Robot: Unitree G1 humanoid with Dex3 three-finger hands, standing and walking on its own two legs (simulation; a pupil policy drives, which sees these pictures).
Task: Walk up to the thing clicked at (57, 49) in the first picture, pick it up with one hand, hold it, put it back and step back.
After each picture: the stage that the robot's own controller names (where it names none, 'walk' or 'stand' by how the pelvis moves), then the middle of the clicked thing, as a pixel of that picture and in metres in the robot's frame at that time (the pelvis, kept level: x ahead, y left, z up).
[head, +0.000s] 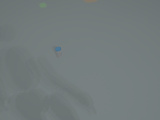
stand; (58, 52) +1.25 +0.31 -0.72
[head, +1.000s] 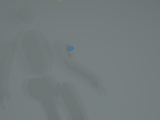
walk; (70, 51) +1.14 +0.23 -0.71
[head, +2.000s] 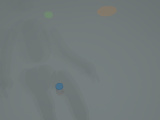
walk; (59, 89) +0.70 +0.21 -0.70
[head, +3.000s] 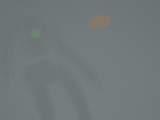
walk; out of the picture +0.37 +0.26 -0.70
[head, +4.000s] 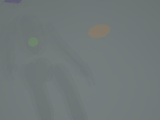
stand; out of the picture +0.25 +0.25 -0.71
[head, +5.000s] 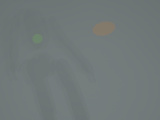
stand; out of the picture +0.24 +0.23 -0.72
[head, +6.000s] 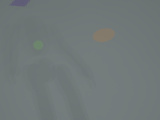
stand; out of the picture +0.24 +0.23 -0.72
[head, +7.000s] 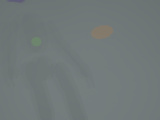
stand; out of the picture +0.25 +0.23 -0.73
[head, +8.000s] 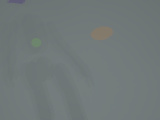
stand; out of the picture +0.25 +0.23 -0.73
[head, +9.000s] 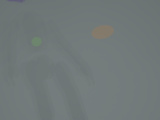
go down; out of the picture +0.24 +0.23 -0.73
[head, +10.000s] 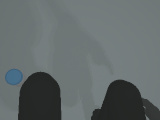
go down; (16, 78) +0.32 +0.29 -0.31
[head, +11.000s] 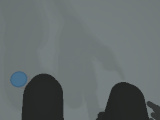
approach; (22, 80) +0.31 +0.30 -0.30
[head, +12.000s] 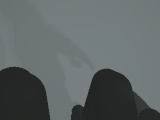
close in; out of the picture +0.27 +0.32 -0.21
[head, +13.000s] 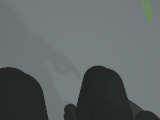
close; out of the picture +0.30 +0.32 -0.20
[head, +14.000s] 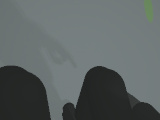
lift; out of the picture +0.29 +0.32 -0.20
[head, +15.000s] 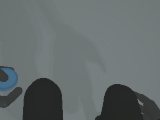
lift; (5, 88) +0.27 +0.28 -0.05
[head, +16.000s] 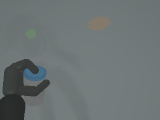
hold; (34, 86) +0.32 +0.18 +0.05
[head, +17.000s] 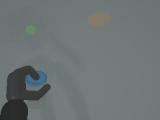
hold; (36, 90) +0.32 +0.18 +0.01
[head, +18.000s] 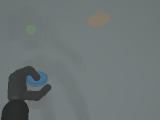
hold; (37, 90) +0.32 +0.18 +0.01
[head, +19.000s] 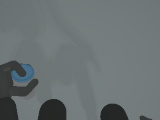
crouch; (24, 82) +0.33 +0.23 -0.07
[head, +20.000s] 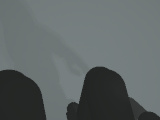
lower; out of the picture +0.31 +0.33 -0.21
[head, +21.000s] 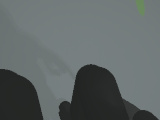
lower; out of the picture +0.33 +0.33 -0.20
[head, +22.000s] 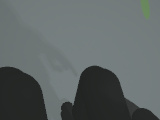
lower; out of the picture +0.31 +0.33 -0.21
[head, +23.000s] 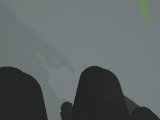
lower; out of the picture +0.31 +0.33 -0.21
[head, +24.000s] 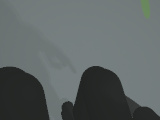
loosen; out of the picture +0.30 +0.32 -0.21
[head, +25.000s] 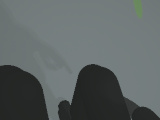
withdraw; out of the picture +0.29 +0.31 -0.21
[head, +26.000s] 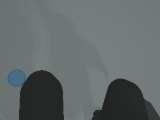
stand; (19, 79) +0.32 +0.29 -0.27
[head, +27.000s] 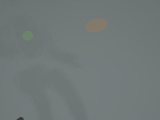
stand; out of the picture +0.26 +0.22 -0.65
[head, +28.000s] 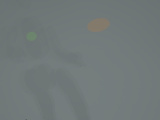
stand; out of the picture +0.29 +0.24 -0.66
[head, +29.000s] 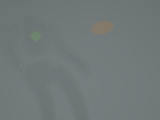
stand; out of the picture +0.29 +0.23 -0.68
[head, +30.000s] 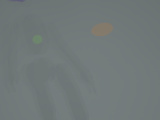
stand; out of the picture +0.30 +0.22 -0.72
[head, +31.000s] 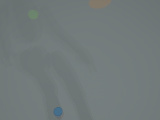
walk; (59, 113) +0.39 +0.21 -0.70
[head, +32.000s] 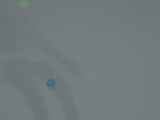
walk; (51, 85) +0.64 +0.23 -0.70
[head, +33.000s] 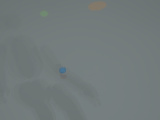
stand; (63, 73) +0.92 +0.26 -0.70
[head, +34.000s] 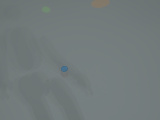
stand; (64, 72) +0.91 +0.22 -0.72
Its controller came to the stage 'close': yes
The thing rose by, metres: 0.71
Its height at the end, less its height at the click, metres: +0.00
